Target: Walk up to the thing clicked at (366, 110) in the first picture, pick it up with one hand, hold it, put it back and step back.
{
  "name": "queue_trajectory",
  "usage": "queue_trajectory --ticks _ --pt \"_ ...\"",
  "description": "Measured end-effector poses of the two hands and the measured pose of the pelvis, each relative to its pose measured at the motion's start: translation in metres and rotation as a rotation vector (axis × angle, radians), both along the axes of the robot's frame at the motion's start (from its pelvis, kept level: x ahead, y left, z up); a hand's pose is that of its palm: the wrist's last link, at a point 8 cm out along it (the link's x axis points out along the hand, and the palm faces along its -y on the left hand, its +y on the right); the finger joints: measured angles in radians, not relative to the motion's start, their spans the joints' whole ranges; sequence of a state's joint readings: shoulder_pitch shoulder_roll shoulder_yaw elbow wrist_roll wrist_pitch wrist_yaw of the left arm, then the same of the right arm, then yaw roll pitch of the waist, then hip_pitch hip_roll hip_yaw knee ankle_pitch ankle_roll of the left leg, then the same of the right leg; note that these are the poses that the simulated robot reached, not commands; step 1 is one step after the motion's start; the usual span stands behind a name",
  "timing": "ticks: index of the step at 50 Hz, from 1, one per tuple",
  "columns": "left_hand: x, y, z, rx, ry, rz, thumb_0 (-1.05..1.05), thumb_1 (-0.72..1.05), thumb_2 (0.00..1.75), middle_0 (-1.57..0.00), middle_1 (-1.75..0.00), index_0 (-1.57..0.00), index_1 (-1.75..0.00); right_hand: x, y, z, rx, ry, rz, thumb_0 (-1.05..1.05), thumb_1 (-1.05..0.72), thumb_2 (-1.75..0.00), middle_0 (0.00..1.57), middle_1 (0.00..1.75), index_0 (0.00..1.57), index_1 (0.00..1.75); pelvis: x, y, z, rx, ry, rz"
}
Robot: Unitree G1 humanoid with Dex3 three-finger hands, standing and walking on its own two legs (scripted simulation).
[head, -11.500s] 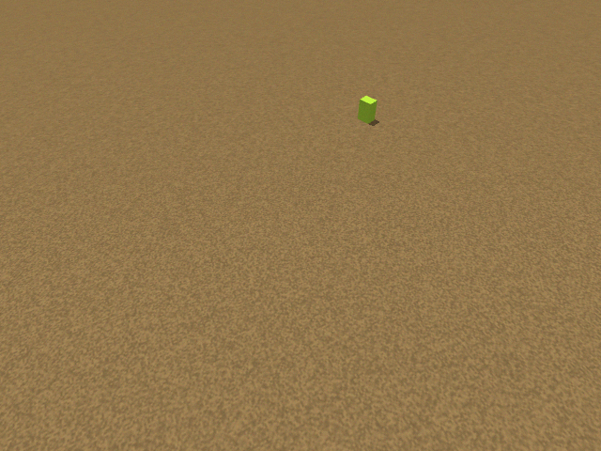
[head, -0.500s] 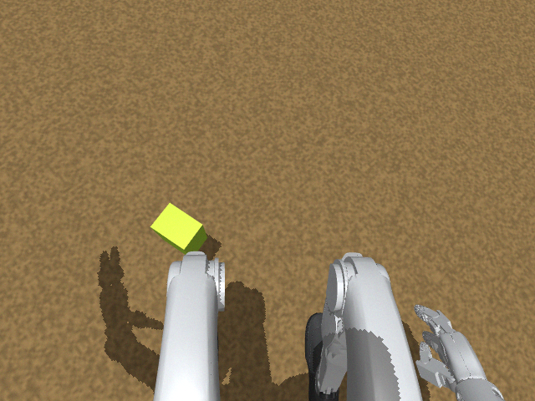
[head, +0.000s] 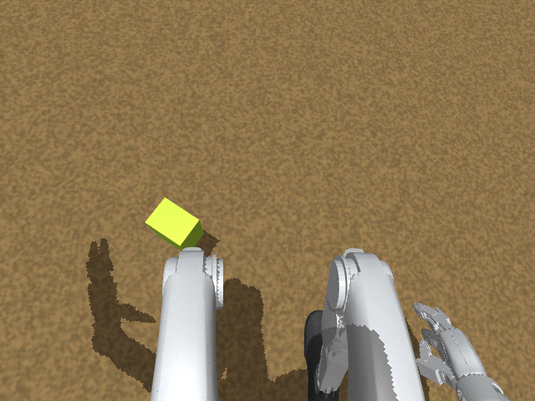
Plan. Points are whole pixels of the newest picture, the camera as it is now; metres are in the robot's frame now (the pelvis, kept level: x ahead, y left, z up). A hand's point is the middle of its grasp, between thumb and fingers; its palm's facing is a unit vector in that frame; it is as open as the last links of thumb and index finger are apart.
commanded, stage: go down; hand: left
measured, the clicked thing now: (177, 228) +0.40 +0.21 -0.32
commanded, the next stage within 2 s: approach in 0.28 s
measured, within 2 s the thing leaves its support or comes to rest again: neither
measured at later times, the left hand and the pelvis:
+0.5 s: hand out of the picture +0.31 +0.42 -0.01, palm faces +0.21 -0.97 -0.10, open 17.5 cm; pelvis +0.00 +0.00 -0.01, yaw +0 degrees
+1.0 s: hand (92, 236) +0.35 +0.33 -0.19, palm faces +0.10 -1.00 +0.02, open 17.1 cm; pelvis -0.01 +0.01 -0.08, yaw -5 degrees
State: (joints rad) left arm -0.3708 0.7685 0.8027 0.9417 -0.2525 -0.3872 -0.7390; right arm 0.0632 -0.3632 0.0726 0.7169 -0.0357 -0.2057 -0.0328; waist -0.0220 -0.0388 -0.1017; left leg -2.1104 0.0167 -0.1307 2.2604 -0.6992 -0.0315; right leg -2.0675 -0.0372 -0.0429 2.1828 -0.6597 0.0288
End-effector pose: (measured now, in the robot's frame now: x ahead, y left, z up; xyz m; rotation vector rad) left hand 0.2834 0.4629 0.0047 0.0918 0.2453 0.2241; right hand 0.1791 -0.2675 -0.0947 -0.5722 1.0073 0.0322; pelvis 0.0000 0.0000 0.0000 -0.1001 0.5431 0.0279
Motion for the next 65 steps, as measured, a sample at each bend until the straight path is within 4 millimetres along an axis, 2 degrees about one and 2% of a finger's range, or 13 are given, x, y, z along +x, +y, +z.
queue_trajectory --ticks 9,23,28,33,42,47,58,65 --pt "0.002 0.001 -0.004 -0.003 -0.015 -0.005 -0.01 -0.54 0.1 -0.01 -0.07 -0.02 -0.06 0.001 0.0 -0.005 -0.002 0.002 -0.001 0.01 -0.9 -0.9 0.21 0.3 0.2 0.3 0.0 0.001 -0.006 -0.003 -0.002 0.001" --pt "-0.005 0.004 0.001 0.001 -0.051 -0.008 -0.01 -0.53 0.09 -0.02 -0.07 -0.02 -0.07 0.0 0.002 -0.006 0.002 -0.005 -0.002 0.01 -0.91 -0.9 0.21 0.3 0.2 0.3 -0.003 0.002 -0.008 -0.004 -0.012 0.002" --pt "-0.009 0.0 -0.01 -0.025 -0.087 0.01 -0.01 -0.54 0.07 -0.03 -0.07 -0.03 -0.07 0.001 0.002 -0.008 0.006 -0.015 0.011 0.01 -0.91 -0.9 0.21 0.3 0.2 0.3 -0.004 0.002 -0.011 -0.002 -0.015 0.0" --pt "-0.006 -0.012 -0.043 -0.047 -0.139 0.017 -0.01 -0.54 0.06 -0.03 -0.07 -0.03 -0.07 0.005 0.003 -0.016 -0.012 -0.018 0.062 0.01 -0.92 -0.89 0.21 0.3 0.2 0.3 -0.005 0.001 -0.025 -0.001 -0.036 -0.008" --pt "0.022 -0.057 -0.138 -0.111 -0.144 -0.061 -0.01 -0.51 0.07 -0.03 -0.08 -0.03 -0.08 0.016 0.008 -0.033 -0.078 -0.016 0.167 0.01 -0.92 -0.89 0.21 0.3 0.2 0.3 -0.006 0.002 -0.063 -0.031 -0.11 -0.034" --pt "0.037 -0.074 -0.179 -0.116 -0.131 -0.107 -0.01 -0.47 0.08 -0.03 -0.08 -0.03 -0.09 0.014 0.011 -0.04 -0.123 0.03 0.211 0.01 -0.91 -0.89 0.21 0.3 0.2 0.3 -0.006 0.005 -0.078 -0.055 -0.15 -0.044" --pt "0.059 -0.103 -0.242 -0.134 -0.111 -0.127 -0.01 -0.4 0.08 -0.03 -0.07 -0.03 -0.07 -0.001 0.019 -0.044 -0.218 0.147 0.299 0.01 -0.91 -0.89 0.21 0.3 0.2 0.3 -0.007 0.013 -0.097 -0.115 -0.23 -0.067" --pt "0.071 -0.124 -0.265 -0.145 -0.163 -0.083 -0.01 -0.43 0.07 -0.03 -0.07 -0.04 -0.05 -0.016 0.026 -0.035 -0.28 0.205 0.346 0.0 -0.91 -0.89 0.21 0.3 0.2 0.3 -0.012 0.019 -0.104 -0.161 -0.291 -0.08"
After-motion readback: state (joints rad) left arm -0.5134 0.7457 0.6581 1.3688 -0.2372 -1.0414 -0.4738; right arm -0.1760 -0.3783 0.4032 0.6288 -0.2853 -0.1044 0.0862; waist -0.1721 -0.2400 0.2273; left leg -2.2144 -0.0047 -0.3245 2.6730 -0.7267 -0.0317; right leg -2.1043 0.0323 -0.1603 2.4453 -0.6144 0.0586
